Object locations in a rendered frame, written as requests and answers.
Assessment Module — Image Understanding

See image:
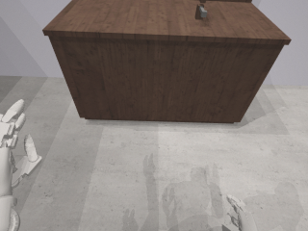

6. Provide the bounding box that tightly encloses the counter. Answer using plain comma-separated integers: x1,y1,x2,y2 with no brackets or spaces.
42,0,291,124

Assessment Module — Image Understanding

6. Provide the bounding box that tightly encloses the right robot hand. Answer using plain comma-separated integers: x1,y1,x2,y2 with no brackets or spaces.
221,194,259,231

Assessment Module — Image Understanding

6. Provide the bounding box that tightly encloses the left robot hand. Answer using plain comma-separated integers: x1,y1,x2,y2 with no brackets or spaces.
0,99,42,197

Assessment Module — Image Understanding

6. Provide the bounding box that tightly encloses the left robot forearm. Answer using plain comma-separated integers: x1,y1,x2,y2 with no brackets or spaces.
0,195,21,231

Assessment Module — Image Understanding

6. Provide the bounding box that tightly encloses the tap lever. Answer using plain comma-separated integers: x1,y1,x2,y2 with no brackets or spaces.
199,6,207,17

